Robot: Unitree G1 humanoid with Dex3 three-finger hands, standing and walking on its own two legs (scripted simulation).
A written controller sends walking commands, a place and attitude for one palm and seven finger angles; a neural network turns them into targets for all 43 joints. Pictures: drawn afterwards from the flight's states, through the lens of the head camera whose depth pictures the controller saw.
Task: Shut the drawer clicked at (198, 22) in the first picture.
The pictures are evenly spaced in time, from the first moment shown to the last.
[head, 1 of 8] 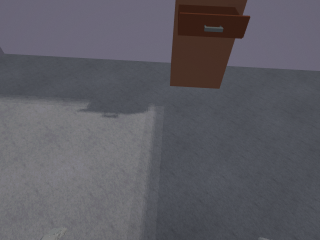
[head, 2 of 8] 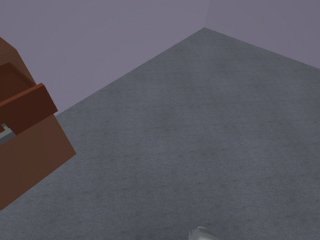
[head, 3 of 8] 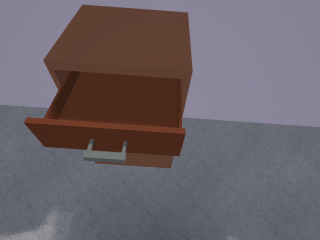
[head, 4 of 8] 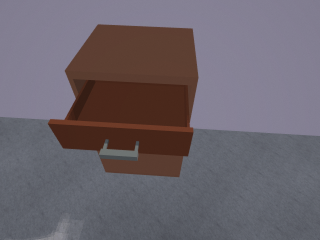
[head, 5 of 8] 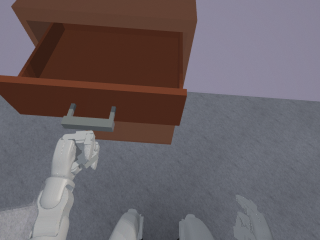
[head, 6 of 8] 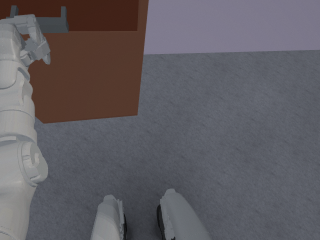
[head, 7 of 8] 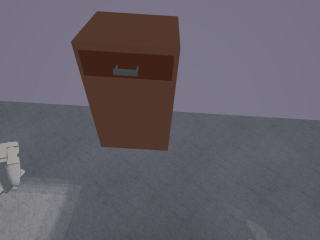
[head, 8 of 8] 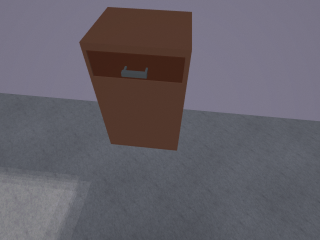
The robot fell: no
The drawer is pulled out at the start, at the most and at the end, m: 0.23 0.23 0.00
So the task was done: yes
